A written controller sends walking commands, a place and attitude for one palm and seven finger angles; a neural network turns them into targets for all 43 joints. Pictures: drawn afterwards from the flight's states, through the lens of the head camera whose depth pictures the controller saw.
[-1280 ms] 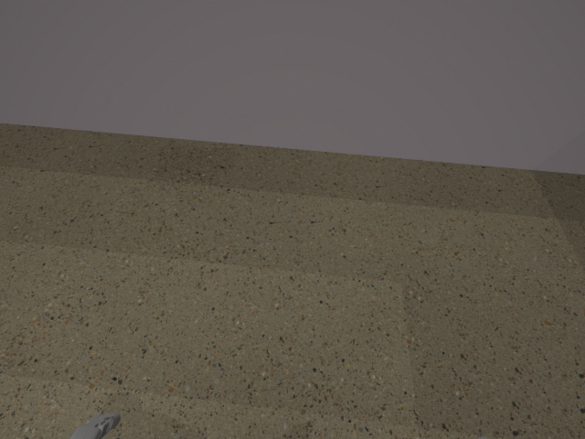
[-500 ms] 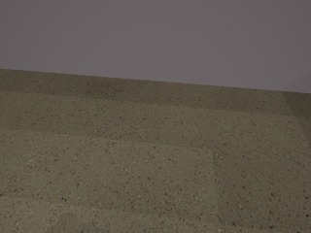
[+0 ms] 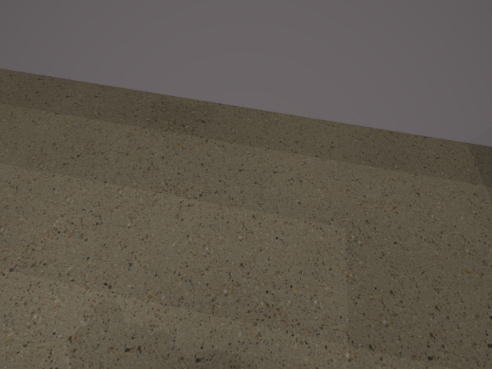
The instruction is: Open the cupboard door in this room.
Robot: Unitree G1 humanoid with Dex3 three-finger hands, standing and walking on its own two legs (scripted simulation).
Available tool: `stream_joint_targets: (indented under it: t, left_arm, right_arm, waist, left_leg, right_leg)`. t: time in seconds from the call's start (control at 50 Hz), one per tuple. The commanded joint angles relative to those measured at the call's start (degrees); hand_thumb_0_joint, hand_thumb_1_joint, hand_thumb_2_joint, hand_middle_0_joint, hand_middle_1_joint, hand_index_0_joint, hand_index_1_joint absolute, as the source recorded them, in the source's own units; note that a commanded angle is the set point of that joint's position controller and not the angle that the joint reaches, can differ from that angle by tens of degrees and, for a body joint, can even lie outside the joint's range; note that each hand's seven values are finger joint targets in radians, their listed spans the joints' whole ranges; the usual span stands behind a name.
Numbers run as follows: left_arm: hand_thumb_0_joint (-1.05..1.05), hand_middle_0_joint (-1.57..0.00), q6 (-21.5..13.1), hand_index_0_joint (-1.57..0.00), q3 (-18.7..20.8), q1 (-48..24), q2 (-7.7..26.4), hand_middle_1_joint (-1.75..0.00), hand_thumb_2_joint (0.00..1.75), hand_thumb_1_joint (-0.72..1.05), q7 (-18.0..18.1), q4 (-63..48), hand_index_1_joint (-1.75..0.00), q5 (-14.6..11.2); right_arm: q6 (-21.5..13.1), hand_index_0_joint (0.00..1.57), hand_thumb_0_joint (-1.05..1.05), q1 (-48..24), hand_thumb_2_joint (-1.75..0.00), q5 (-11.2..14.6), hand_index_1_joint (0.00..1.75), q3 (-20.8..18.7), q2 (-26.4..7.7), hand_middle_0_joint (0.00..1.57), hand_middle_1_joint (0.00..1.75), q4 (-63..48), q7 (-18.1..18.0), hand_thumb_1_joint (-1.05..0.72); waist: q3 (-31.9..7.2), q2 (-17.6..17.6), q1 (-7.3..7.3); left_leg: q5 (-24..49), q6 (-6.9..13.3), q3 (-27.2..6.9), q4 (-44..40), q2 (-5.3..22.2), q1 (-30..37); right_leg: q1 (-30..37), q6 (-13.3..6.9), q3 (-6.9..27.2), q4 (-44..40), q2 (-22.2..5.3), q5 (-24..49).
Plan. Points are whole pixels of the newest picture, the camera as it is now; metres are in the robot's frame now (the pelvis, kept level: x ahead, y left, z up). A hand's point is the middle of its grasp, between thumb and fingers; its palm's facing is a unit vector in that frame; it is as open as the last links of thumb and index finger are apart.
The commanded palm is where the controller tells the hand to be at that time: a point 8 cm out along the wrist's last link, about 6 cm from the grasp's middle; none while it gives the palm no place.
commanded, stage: turn or walk to find it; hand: left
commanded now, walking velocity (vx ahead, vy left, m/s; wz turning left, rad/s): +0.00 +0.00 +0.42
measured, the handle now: out of the picture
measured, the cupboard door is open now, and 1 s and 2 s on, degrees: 0 0 0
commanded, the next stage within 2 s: none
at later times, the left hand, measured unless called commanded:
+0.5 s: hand out of the picture +0.02 +0.17 -0.13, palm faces +0.22 -0.93 -0.30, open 7.4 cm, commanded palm none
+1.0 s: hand out of the picture -0.13 +0.20 -0.17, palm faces +0.48 -0.85 -0.23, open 7.4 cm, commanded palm none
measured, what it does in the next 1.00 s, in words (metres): steps on the spot, turning left: right foot, then left foot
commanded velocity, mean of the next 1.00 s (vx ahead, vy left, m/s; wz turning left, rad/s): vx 0.00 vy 0.00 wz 0.42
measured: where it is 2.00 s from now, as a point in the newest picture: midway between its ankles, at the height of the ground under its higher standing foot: outside the picture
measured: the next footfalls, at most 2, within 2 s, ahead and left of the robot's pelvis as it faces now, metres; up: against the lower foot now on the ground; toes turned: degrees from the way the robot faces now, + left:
right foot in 0.38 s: +0.00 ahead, -0.14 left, +0.00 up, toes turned +10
left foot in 0.82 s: -0.06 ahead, +0.10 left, +0.00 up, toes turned +27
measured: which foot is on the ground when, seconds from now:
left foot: down 0.00-0.38, up 0.40-0.80, down 0.82-1.00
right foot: down 0.00-0.00, up 0.02-0.36, down 0.38-0.84, up 0.86-1.00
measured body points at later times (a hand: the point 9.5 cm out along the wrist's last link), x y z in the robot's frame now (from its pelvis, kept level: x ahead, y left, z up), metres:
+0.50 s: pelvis -0.03 -0.04 +0.01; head -0.01 -0.07 +0.46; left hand +0.01 +0.22 -0.11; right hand +0.06 -0.30 -0.15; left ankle -0.03 +0.09 -0.66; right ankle -0.04 -0.15 -0.73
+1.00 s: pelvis -0.06 +0.00 +0.01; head -0.04 +0.04 +0.46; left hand -0.16 +0.24 -0.15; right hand +0.15 -0.17 -0.12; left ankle -0.09 +0.08 -0.73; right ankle -0.03 -0.15 -0.65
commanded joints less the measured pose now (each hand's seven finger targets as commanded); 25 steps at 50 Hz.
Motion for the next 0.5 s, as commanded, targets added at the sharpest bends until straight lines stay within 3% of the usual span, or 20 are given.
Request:
stream_joint_targets:
  t: [0.0, 0.02, 0.04, 0.1, 0.18, 0.22, 0.28, 0.32, 0.34, 0.36, 0.38, 0.4, 0.42, 0.44, 0.46, 0.48]
  left_arm:
    - [0.0, -0.2, -0.61, -0.2, 2.38, -4.0, 7.51, -0.3, 0.9, 0.9, 1.1, -7.48, -0.3, 0.03]
    - [0.0, -0.2, -0.43, -0.2, 2.78, -2.99, 7.65, -0.3, 0.9, 0.9, 1.24, -7.11, -0.3, 0.19]
    - [0.0, -0.2, -0.4, -0.2, 3.01, -1.96, 7.37, -0.3, 0.9, 0.9, 1.13, -6.79, -0.3, 0.14]
    - [0.0, -0.2, -0.86, -0.2, 3.06, -0.72, 5.33, -0.3, 0.9, 0.9, 0.59, -6.19, -0.3, -0.07]
    - [0.0, -0.2, -0.91, -0.2, 3.08, -2.16, 3.18, -0.3, 0.9, 0.9, 0.65, -7.2, -0.3, -0.47]
    - [0.0, -0.2, -0.9, -0.2, 3.08, -1.77, 2.75, -0.3, 0.9, 0.9, 0.7, -7.61, -0.3, -0.63]
    - [0.0, -0.2, -0.8, -0.2, 3.35, 1.57, 2.85, -0.3, 0.9, 0.9, 0.87, -7.24, -0.3, -0.84]
    - [0.0, -0.2, -1.26, -0.2, 3.77, 5.54, 3.79, -0.3, 0.9, 0.9, 1.08, -6.48, -0.3, -0.83]
    - [0.0, -0.2, -1.6, -0.2, 4.46, 7.47, 6.16, -0.3, 0.9, 0.9, 1.27, -5.98, -0.3, -0.43]
    - [0.0, -0.2, -2.01, -0.2, 5.39, 7.89, 11.05, -0.3, 0.9, 0.9, 1.64, -6.4, -0.3, 0.56]
    - [0.0, -0.2, -1.94, -0.2, 5.12, 5.17, 12.55, -0.3, 0.9, 0.9, 1.73, -8.1, -0.3, 0.46]
    - [0.0, -0.2, -1.97, -0.2, 4.86, 2.05, 10.78, -0.3, 0.9, 0.9, 1.92, -9.21, -0.3, 0.28]
    - [0.0, -0.2, -2.49, -0.2, 4.87, -0.48, 8.98, -0.3, 0.9, 0.9, 1.88, -9.47, -0.3, 0.22]
    - [0.0, -0.2, -2.66, -0.2, 4.23, -1.68, 7.79, -0.3, 0.9, 0.9, 1.6, -9.57, -0.3, 0.2]
    - [0.0, -0.2, -2.88, -0.2, 3.73, -1.87, 6.74, -0.3, 0.9, 0.9, 1.36, -9.62, -0.3, 0.12]
    - [0.0, -0.2, -3.11, -0.2, 3.64, -0.67, 6.15, -0.3, 0.9, 0.9, 1.26, -9.36, -0.3, 0.14]
  right_arm:
    - [-1.7, 0.2, 0.0, 5.25, -0.9, -0.81, 0.3, -3.72, -12.88, 0.2, 0.3, -4.45, -1.12, -0.9]
    - [-1.74, 0.2, 0.0, 5.24, -0.9, -0.61, 0.3, -3.94, -12.85, 0.2, 0.3, -4.46, -1.71, -0.9]
    - [-1.81, 0.2, 0.0, 4.44, -0.9, -0.47, 0.3, -3.96, -12.05, 0.2, 0.3, -5.05, -2.02, -0.9]
    - [-1.87, 0.2, 0.0, 3.08, -0.9, -0.57, 0.3, -4.11, -10.44, 0.2, 0.3, -6.17, -2.43, -0.9]
    - [-1.45, 0.2, 0.0, 6.15, -0.9, -0.8, 0.3, -4.74, -9.43, 0.2, 0.3, -5.84, -2.58, -0.9]
    - [-1.15, 0.2, 0.0, 6.34, -0.9, -0.9, 0.3, -5.04, -9.71, 0.2, 0.3, -6.11, -2.52, -0.9]
    - [-0.62, 0.2, 0.0, 4.48, -0.9, -0.98, 0.3, -5.54, -9.8, 0.2, 0.3, -7.09, -2.12, -0.9]
    - [-0.39, 0.2, 0.0, 2.88, -0.9, -0.63, 0.3, -5.72, -9.19, 0.2, 0.3, -8.07, -1.75, -0.9]
    - [-0.22, 0.2, 0.0, 2.45, -0.9, -0.23, 0.3, -5.56, -7.33, 0.2, 0.3, -8.42, -1.41, -0.9]
    - [-0.15, 0.2, 0.0, 2.46, -0.9, 0.04, 0.3, -5.11, -4.03, 0.2, 0.3, -9.6, -1.17, -0.9]
    - [-0.21, 0.2, 0.0, 0.47, -0.9, -0.77, 0.3, -5.6, -5.24, 0.2, 0.3, -10.63, -1.42, -0.9]
    - [0.14, 0.2, 0.0, 1.24, -0.9, -1.09, 0.3, -6.04, -6.63, 0.2, 0.3, -10.02, -1.07, -0.9]
    - [0.83, 0.2, 0.0, 1.28, -0.9, -1.01, 0.3, -5.96, -5.8, 0.2, 0.3, -8.68, -0.68, -0.9]
    - [0.96, 0.2, 0.0, 2.52, -0.9, -0.88, 0.3, -5.8, -5.45, 0.2, 0.3, -7.36, -0.43, -0.9]
    - [0.91, 0.2, 0.0, 3.95, -0.9, -0.78, 0.3, -5.61, -4.98, 0.2, 0.3, -6.69, -0.23, -0.9]
    - [0.85, 0.2, 0.0, 4.24, -0.9, -0.68, 0.3, -5.39, -4.58, 0.2, 0.3, -6.49, -0.21, -0.9]
  waist:
    - [-2.04, 16.31, -1.98]
    - [-3.02, 14.48, -1.44]
    - [-3.93, 11.85, -0.63]
    - [-7.5, 8.4, 0.0]
    - [-8.71, 8.85, -1.74]
    - [-9.04, 9.55, -1.79]
    - [-9.09, 10.76, -0.41]
    - [-9.79, 9.02, 1.47]
    - [-9.49, 3.54, 2.33]
    - [-6.72, -11.66, 2.88]
    - [-3.04, -14.69, 3.17]
    - [-2.2, -7.64, 1.39]
    - [0.47, -10.06, 0.22]
    - [1.48, -7.9, -0.87]
    - [1.62, -7.87, -1.6]
    - [1.19, -7.78, -1.42]
  left_leg:
    - [17.38, 8.9, -28.42, -20.42, 18.82, 3.28]
    - [18.54, 10.35, -28.61, -20.51, 19.07, 4.78]
    - [18.31, 10.62, -26.71, -19.53, 17.97, 5.64]
    - [22.09, 9.64, -20.31, -15.64, 14.17, 9.86]
    - [24.3, 9.72, -22.35, -15.17, 13.17, 12.63]
    - [24.23, 9.74, -23.77, -15.16, 13.0, 12.21]
    - [20.1, 8.01, -24.08, -14.95, 10.93, 7.91]
    - [14.64, 4.78, -21.78, -12.24, 8.03, 2.22]
    - [5.35, 1.71, -17.75, -8.42, 4.88, -6.15]
    - [-8.04, -2.42, -7.42, 4.77, -1.76, -18.37]
    - [-14.88, -3.58, -3.23, 17.26, -2.81, -20.12]
    - [-12.13, -3.0, -5.03, 24.36, -0.46, -16.46]
    - [-9.54, -3.0, -4.62, 27.75, 0.9, -15.18]
    - [-6.41, -3.43, -3.07, 31.16, 1.2, -14.8]
    - [-4.04, -3.93, -1.71, 33.17, 1.46, -15.36]
    - [-2.88, -4.4, -0.58, 33.97, 1.61, -15.79]
  right_leg:
    - [-9.73, 0.76, 0.06, 18.39, 2.55, -14.99]
    - [-11.42, 0.38, 4.15, 24.21, 1.28, -15.29]
    - [-12.68, 0.39, 5.18, 26.53, 0.6, -13.52]
    - [-12.55, 1.12, 4.35, 25.41, 0.94, -10.27]
    - [-10.0, 1.51, 3.89, 17.19, 2.48, -11.22]
    - [-7.76, 1.44, 3.89, 13.02, 3.19, -11.44]
    - [-0.91, 0.97, 3.27, 3.65, 4.45, -8.15]
    - [8.62, 0.78, 2.44, -9.43, 4.22, 0.65]
    - [16.78, -0.43, 5.21, -14.94, -0.17, 2.95]
    - [20.47, -5.24, 20.6, -20.59, -14.73, -4.47]
    - [10.6, -9.59, 27.29, -21.74, -23.09, 1.6]
    - [4.02, -10.61, 22.3, -21.44, -22.33, 1.44]
    - [0.4, -9.27, 19.12, -21.87, -17.97, 1.82]
    - [0.64, -8.72, 14.65, -20.18, -14.72, 6.25]
    - [2.24, -8.27, 9.93, -18.2, -12.65, 11.84]
    - [4.15, -8.18, 7.37, -16.82, -11.87, 16.35]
